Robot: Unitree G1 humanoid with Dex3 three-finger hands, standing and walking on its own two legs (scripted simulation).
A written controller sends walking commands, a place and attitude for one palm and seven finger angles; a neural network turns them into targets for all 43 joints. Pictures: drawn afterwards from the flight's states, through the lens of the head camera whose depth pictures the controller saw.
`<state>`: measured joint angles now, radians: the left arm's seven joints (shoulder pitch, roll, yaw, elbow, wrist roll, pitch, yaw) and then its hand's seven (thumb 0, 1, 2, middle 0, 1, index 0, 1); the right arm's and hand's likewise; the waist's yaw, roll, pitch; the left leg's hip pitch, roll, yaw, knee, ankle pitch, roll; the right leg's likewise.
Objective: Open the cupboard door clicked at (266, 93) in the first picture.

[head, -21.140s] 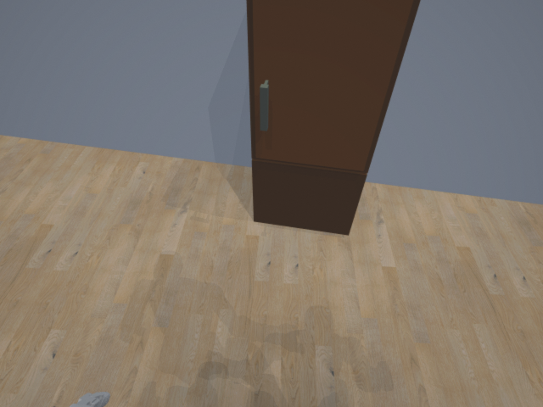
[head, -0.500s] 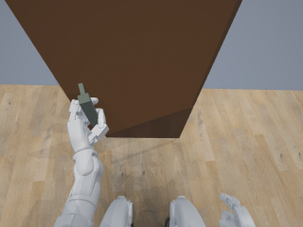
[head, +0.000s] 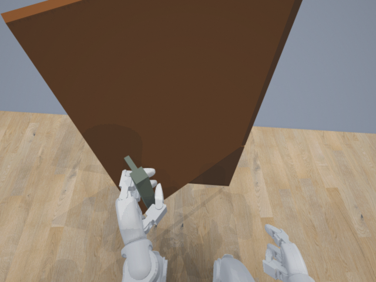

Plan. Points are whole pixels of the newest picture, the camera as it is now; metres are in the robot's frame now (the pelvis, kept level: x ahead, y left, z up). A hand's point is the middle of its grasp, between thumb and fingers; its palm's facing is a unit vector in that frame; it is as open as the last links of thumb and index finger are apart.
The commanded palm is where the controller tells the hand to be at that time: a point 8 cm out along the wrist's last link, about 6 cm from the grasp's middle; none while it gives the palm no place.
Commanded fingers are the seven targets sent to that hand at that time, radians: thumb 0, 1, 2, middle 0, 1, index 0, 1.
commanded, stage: open thumb and fingers to let go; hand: left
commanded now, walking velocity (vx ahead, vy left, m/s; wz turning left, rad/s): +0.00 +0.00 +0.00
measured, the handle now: (140, 184) +0.31 +0.12 +0.02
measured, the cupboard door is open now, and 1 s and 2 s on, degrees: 41 40 41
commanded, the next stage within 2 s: slide the hand sideways off the handle in 0.78 s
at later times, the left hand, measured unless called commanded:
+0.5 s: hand (157, 198) +0.28 +0.08 +0.01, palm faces +0.37 -0.93 -0.01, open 12.6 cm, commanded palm +0.24 +0.13 +0.01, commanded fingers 0.00 -0.50 0.30 -0.25 -0.90 -0.25 -0.90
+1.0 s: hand (150, 208) +0.27 +0.09 +0.01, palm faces +0.08 -0.99 -0.09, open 15.1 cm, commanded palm +0.24 +0.13 +0.01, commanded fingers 0.00 -0.50 0.30 -0.15 -0.30 -0.15 -0.30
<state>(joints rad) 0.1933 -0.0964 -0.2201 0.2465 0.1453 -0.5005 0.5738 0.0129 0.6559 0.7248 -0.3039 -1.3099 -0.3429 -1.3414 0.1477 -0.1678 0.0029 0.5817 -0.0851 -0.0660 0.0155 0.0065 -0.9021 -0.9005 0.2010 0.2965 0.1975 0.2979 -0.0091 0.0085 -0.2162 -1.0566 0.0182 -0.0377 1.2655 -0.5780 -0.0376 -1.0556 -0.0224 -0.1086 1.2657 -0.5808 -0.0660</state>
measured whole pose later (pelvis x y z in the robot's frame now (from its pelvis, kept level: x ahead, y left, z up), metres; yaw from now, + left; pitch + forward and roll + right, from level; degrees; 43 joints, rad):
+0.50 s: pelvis -0.01 -0.01 -0.01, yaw +0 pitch +21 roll +1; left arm 0.09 -0.08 -0.16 0.30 0.10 -0.50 0.55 0.00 -0.30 0.38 -0.31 -1.19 -0.35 -1.19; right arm 0.17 -0.19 -0.02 0.61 -0.08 -0.07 0.00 0.01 -0.90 -0.90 0.20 0.30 0.20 0.30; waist -0.01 0.01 -0.20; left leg -1.09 0.01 -0.04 1.29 -0.57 -0.05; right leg -1.09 -0.03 -0.11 1.30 -0.58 -0.08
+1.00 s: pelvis -0.02 +0.02 -0.01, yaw +0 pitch +20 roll -1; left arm 0.08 0.04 -0.20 0.28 0.11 -0.51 0.31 -0.01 -0.49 0.30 -0.38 -0.57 -0.33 -0.59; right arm 0.16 -0.18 0.01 0.56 -0.06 -0.06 0.01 0.01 -0.90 -0.90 0.20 0.30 0.20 0.30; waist 0.00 0.01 -0.19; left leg -1.11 0.00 -0.03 1.32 -0.57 -0.01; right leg -1.10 -0.04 -0.10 1.31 -0.56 -0.05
